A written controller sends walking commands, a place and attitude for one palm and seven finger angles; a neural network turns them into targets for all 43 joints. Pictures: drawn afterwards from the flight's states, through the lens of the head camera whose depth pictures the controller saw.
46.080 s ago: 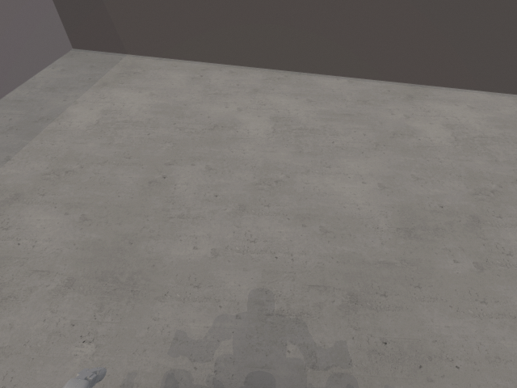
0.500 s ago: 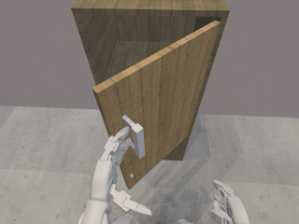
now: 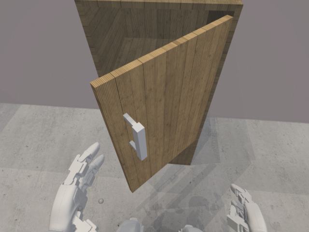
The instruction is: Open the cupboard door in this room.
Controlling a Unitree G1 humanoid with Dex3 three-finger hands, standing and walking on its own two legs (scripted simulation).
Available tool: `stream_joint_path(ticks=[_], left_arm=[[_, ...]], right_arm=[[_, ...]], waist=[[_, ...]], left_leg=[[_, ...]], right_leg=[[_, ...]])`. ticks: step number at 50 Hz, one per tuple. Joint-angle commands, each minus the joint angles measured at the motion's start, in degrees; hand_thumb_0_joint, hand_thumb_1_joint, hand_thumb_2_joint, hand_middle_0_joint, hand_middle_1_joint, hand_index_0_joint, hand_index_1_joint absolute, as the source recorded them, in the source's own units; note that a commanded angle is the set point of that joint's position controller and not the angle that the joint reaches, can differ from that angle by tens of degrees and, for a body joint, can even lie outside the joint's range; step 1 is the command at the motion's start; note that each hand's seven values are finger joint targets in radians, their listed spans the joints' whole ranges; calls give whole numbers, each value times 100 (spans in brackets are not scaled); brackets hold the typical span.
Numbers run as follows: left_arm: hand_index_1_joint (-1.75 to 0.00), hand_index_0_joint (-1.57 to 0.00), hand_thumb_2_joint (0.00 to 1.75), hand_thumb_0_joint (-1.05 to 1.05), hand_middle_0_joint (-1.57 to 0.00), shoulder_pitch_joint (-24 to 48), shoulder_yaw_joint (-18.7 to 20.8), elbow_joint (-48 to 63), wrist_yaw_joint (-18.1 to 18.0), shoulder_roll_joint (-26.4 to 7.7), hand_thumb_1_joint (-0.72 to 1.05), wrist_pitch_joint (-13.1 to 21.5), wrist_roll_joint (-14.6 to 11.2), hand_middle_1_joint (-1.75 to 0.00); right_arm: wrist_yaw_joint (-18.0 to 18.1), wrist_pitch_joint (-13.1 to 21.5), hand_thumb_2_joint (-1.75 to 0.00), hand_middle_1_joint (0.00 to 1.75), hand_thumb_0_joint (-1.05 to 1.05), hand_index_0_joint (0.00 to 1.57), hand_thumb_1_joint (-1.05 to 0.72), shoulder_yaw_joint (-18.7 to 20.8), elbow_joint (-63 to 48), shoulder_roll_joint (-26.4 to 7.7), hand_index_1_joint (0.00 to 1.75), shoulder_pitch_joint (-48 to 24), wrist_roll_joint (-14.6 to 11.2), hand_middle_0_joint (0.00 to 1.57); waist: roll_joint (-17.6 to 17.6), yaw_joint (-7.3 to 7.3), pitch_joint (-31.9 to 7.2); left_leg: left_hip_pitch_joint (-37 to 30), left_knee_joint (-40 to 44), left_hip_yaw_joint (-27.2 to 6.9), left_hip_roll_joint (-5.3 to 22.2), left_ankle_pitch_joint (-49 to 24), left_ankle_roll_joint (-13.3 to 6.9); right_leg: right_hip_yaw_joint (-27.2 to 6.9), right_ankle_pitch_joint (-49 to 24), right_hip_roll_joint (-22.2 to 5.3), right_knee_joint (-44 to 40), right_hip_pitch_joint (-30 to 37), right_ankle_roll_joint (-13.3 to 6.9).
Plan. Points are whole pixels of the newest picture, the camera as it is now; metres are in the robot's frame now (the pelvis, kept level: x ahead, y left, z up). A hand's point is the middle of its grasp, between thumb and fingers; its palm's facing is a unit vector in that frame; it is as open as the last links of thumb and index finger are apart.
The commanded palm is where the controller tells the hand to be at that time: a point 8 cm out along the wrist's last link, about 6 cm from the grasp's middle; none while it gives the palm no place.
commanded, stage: draw the hand back to the body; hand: left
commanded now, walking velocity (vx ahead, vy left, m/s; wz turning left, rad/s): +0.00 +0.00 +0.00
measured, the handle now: (135, 137) +0.32 +0.07 +0.09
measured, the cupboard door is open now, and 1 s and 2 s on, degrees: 46 46 46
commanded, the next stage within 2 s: step back with the hand held close in 1.68 s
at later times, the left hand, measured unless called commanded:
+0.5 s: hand (71, 193) +0.18 +0.17 +0.12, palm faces -0.03 -1.00 -0.07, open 16.3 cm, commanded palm +0.15 +0.23 +0.14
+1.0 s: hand (5, 162) +0.20 +0.26 +0.19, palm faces +0.32 -0.87 -0.38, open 12.7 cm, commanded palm +0.16 +0.30 +0.21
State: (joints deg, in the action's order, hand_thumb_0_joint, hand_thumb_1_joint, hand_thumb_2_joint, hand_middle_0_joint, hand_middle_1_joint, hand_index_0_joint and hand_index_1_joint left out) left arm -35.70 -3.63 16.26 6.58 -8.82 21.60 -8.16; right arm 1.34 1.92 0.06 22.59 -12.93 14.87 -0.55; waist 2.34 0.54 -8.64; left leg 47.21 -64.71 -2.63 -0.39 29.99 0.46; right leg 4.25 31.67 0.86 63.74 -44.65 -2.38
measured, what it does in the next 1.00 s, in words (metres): rises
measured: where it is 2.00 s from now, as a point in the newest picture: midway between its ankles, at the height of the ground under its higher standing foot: outside the picture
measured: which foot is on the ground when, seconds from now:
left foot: down 0.00-1.00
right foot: down 0.00-1.00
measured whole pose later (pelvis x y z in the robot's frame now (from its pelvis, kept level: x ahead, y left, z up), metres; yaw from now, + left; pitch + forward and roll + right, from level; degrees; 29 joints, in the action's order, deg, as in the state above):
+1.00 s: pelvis +0.02 +0.04 +0.07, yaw +0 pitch +1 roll -1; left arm -33.7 9.9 28.1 -8.0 -18.6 0.8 -2.4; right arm 6.2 5.2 -4.1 29.3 -12.2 15.5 -1.0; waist 3.5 3.0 -4.1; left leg 18.9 -39.4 -0.7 -1.9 21.0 -2.5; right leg 1.9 21.0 -0.5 36.3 -15.8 0.8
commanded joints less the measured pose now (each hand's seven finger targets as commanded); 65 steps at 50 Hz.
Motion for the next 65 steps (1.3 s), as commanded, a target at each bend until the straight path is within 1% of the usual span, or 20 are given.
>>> stream_joint_path(ticks=[1, 4, 6, 9, 12, 16, 21, 26, 30, 31, 32, 33, 34, 37, 39, 42, 46, 53, 62, 65], left_arm=[[-30, -15, 30, 0, -15, 159, 112, 1328, 120, -278, -50, 359, -185, -30], [-30, -15, 30, 0, -15, 338, 57, 1265, 51, -242, -50, 304, -177, -30], [-30, -15, 30, 0, -15, 295, 247, 1456, -37, -454, -50, 265, -147, -30], [-30, -15, 30, 0, -15, 262, 463, 1871, -183, -709, -50, 140, -79, -30], [-30, -15, 30, 0, -15, 35, 489, 1913, -234, -614, -50, -108, -152, -30], [-30, -15, 30, 0, -15, -167, 480, 1623, -117, -467, -50, -479, -301, -30], [-30, -15, 30, 0, -15, 169, 851, 1847, 37, -890, -50, -668, -365, -30], [-30, -15, 32, 0, -15, 227, 1267, 2295, 161, -1109, -47, -590, -615, -30], [-30, -16, 37, 0, -16, 102, 1400, 2226, 330, -1081, -32, -736, -807, -30], [-30, -16, 39, 0, -16, -39, 1615, 2375, -439, -1904, -29, -1096, 93, -30], [-30, -16, 40, 0, -16, -106, 1227, 2537, -744, -1297, -26, -1303, 183, -30], [-30, -16, 42, 0, -16, -234, 1225, 2285, -895, -1188, -22, -1466, 221, -30], [-30, -16, 43, 0, -16, -197, 1178, 2307, -1007, -1135, -18, -1561, 312, -30], [-30, -16, 48, 0, -16, 44, 1396, 2358, -1266, -1416, -8, -1698, 471, -30], [-30, -17, 51, 0, -17, 304, 1490, 2434, -1374, -1526, -1, -1693, 517, -30], [-30, -17, 55, 0, -17, 559, 1689, 2628, -1505, -1716, 9, -1695, 572, -30], [-30, -18, 62, 0, -18, 571, 1907, 2515, -1579, -1799, 23, -1690, 591, -30], [-30, -19, 72, 0, -19, 710, 2276, 2080, -1509, -1805, 48, -1661, 523, -30], [-30, -20, 86, 0, -20, 1260, 2935, 2160, -1515, -2197, 80, -1541, 457, -30], [-30, -20, 90, 0, -20, 1481, 3131, 2121, -1531, -2322, 90, -1501, 440, -30]], right_arm=[[82, 404, -90, 30, 0, 20, -90, 204, -1049, -534, 30, -396, -64, 20], [104, 449, -90, 30, 0, 20, -90, 194, -1058, -541, 30, -348, -60, 20], [117, 451, -90, 30, 0, 20, -90, 206, -1104, -548, 30, -368, -62, 20], [134, 425, -90, 30, 0, 20, -90, 189, -1168, -510, 30, -316, -102, 20], [150, 394, -90, 30, 0, 20, -90, 145, -1187, -476, 30, -351, -162, 20], [180, 410, -90, 30, 0, 20, -90, 117, -1136, -512, 30, -383, -204, 20], [256, 507, -90, 30, 0, 20, -90, 64, -1071, -589, 30, -370, -195, 20], [278, 657, -90, 30, 0, 20, -90, 28, -1002, -576, 30, -340, -227, 20], [256, 750, -90, 30, 0, 20, -90, 17, -899, -577, 30, -355, -283, 20], [426, 622, -90, 30, 0, 20, -90, 41, -933, -513, 30, -365, -218, 20], [474, 576, -90, 30, 0, 20, -90, -30, -986, -435, 30, -406, -172, 20], [498, 521, -90, 30, 0, 20, -90, -16, -917, -435, 30, -337, -177, 20], [494, 478, -90, 30, 0, 20, -90, -24, -868, -449, 30, -329, -174, 20], [529, 420, -90, 30, 0, 20, -90, -53, -775, -503, 30, -419, -134, 20], [560, 448, -90, 30, 0, 20, -90, -80, -724, -512, 30, -470, -107, 20], [596, 551, -90, 30, 0, 20, -90, -129, -604, -519, 30, -548, -91, 20], [571, 692, -90, 30, 0, 20, -90, -153, -366, -546, 30, -603, -64, 20], [481, 689, -90, 30, 0, 20, -90, -100, -76, -561, 30, -817, -45, 20], [455, 711, -90, 30, 0, 20, -90, -52, 193, -551, 30, -998, -7, 20], [432, 726, -90, 30, 0, 20, -90, -29, 278, -564, 30, -1017, -2, 20]], waist=[[-342, -155, -694], [-420, -195, -592], [-341, -89, -764], [-130, 6, -1004], [-97, 20, -874], [-458, -67, -365], [-283, -80, -111], [156, 38, -435], [184, 22, -347], [70, 333, -365], [156, 152, -27], [-40, 117, 138], [172, 104, 205], [15, 118, 164], [-47, 112, 153], [258, 160, 113], [303, 217, 160], [-60, 256, 525], [376, 324, 397], [340, 326, 419]], left_leg=[[-327, 664, 81, -129, -1030, -191], [-274, 660, 59, -114, -811, -187], [-338, 706, 62, -110, -851, -200], [-755, 984, 81, -102, -1017, -207], [-937, 1199, 74, -90, -1115, -209], [-966, 1424, 13, -51, -979, -210], [-1123, 1624, -6, -34, -833, -221], [-1550, 1799, -25, -32, -1243, -184], [-1754, 1927, -62, -4, -1533, -145], [-1774, 2222, -51, 83, -1537, -154], [-1863, 2306, 3, 46, -1497, -159], [-1854, 2348, -31, 84, -1449, -142], [-1943, 2398, -12, 93, -1521, -150], [-2234, 2621, -42, 128, -1664, -164], [-2427, 2799, -59, 124, -1543, -176], [-2750, 3087, -118, 142, -1600, -155], [-3050, 3393, -201, 183, -2113, -90], [-3402, 3801, -78, 225, -2595, -51], [-3837, 4083, 89, 170, -3020, -73], [-3914, 4169, 83, 161, -3002, -69]], right_leg=[[-538, -1382, -50, -1239, 667, 159], [-518, -943, -47, -1291, 474, 158], [-529, -881, -30, -1298, 595, 128], [-403, -1081, 11, -1313, 825, 99], [-273, -1270, 56, -1410, 983, 111], [-187, -1154, 76, -1693, 1045, 157], [-201, -864, 61, -1920, 1090, 152], [-97, -1336, 104, -1896, 1421, 104], [8, -1714, 141, -1958, 1506, 119], [-353, -1664, -36, -2293, 1762, 11], [-333, -1631, -62, -2437, 1677, 44], [-274, -1564, -63, -2482, 1634, 63], [-256, -1623, -73, -2518, 1712, 68], [-206, -1698, -72, -2707, 1998, 73], [-209, -1579, -88, -2866, 2135, 79], [-193, -1581, -104, -3009, 2390, 61], [-145, -1897, -98, -3190, 2781, 50], [-134, -2275, -68, -3613, 3216, 85], [-205, -2780, -89, -3983, 3762, 78], [-194, -2777, -67, -4079, 3812, 77]])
